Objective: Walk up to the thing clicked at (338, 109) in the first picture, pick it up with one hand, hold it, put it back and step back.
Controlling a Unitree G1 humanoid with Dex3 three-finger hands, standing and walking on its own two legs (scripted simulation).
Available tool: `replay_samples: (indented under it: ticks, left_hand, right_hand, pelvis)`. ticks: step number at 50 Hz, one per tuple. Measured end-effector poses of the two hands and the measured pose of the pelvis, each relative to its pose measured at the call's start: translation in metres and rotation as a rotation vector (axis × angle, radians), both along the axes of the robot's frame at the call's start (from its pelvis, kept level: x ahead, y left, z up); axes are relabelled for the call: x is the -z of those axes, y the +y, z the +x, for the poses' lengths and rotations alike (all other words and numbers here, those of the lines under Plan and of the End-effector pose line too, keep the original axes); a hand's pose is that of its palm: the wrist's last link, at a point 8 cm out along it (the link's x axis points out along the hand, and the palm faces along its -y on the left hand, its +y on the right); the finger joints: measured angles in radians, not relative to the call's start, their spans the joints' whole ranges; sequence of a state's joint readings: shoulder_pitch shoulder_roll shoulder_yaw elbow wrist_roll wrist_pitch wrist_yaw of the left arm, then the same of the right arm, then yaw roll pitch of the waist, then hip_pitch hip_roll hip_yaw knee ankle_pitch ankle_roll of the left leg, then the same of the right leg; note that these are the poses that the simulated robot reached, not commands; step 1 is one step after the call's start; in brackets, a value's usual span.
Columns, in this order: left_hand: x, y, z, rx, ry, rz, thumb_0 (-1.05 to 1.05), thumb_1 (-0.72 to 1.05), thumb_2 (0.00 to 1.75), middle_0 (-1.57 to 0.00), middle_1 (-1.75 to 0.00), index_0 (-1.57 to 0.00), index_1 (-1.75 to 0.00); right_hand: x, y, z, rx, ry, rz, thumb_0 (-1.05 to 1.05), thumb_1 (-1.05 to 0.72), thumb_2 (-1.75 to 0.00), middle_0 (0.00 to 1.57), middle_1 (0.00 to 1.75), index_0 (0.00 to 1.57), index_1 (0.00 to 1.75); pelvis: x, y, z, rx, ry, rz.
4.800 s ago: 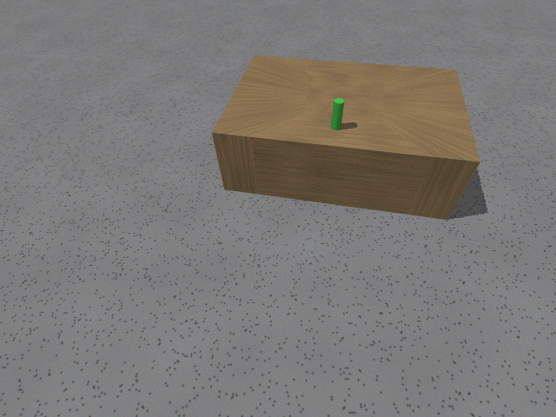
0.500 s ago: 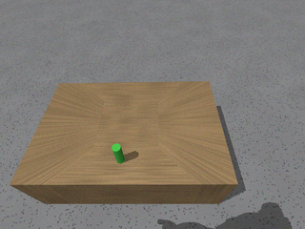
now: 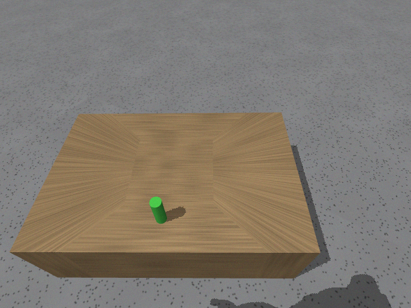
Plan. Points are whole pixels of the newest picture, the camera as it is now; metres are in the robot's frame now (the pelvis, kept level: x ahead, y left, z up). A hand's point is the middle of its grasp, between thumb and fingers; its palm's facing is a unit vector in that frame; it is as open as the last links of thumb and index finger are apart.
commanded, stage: stand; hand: left
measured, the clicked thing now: (158, 210) +0.48 +0.21 -0.35
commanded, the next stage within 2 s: none
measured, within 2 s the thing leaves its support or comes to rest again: neither
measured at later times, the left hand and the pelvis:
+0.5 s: hand out of the picture +0.08 +0.25 -0.16, palm faces -0.03 -0.94 -0.33, open 7.4 cm; pelvis +0.01 +0.00 +0.00, yaw +0 degrees
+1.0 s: hand out of the picture +0.07 +0.25 -0.16, palm faces -0.03 -0.94 -0.33, open 7.4 cm; pelvis +0.01 +0.00 +0.00, yaw +0 degrees
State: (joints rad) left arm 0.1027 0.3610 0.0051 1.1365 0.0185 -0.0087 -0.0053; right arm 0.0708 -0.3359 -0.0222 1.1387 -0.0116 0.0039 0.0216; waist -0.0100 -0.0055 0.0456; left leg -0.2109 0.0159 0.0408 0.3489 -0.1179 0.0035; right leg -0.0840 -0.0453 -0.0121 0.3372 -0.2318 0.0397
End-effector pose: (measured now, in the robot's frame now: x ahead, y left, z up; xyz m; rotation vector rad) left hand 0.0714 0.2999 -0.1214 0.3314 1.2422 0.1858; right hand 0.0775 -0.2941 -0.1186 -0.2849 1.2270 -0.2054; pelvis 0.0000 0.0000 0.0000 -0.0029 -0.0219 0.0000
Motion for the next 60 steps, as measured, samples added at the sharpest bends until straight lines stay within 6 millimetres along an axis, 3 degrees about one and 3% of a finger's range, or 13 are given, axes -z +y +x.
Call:
replay_samples:
  ticks: [9,24,46,60]
  left_hand:
    - [0.004,-0.007,-0.004,-0.011,0.027,-0.019,0.0,0.9,0.9,-0.2,-0.3,-0.2,-0.3]
    - [0.001,-0.008,0.007,-0.01,-0.003,-0.013,0.0,0.9,0.9,-0.2,-0.3,-0.2,-0.3]
    - [0.003,-0.005,-0.003,-0.015,0.024,-0.013,0.0,0.9,0.9,-0.2,-0.3,-0.2,-0.3]
    - [0.002,-0.003,-0.001,-0.015,0.013,-0.011,0.0,0.9,0.9,-0.2,-0.3,-0.2,-0.3]
  right_hand:
    - [-0.002,-0.005,0.004,-0.005,0.007,-0.014,0.01,-0.9,-0.9,0.2,0.3,0.2,0.3]
    - [-0.005,-0.007,0.015,-0.014,-0.016,-0.021,0.01,-0.9,-0.9,0.2,0.3,0.2,0.3]
    - [-0.003,-0.006,0.003,-0.006,0.016,-0.021,0.01,-0.9,-0.9,0.2,0.3,0.2,0.3]
    - [-0.003,-0.003,0.006,-0.013,0.007,-0.022,0.01,-0.9,-0.9,0.2,0.3,0.2,0.3]
  pelvis:
    - [-0.001,-0.003,0.007,0.0,0.001,-0.002]
    - [-0.001,-0.005,0.011,-0.001,-0.007,-0.003]
    - [-0.001,-0.003,0.011,0.001,-0.009,-0.001]
    - [-0.001,-0.001,0.011,-0.002,-0.011,-0.001]
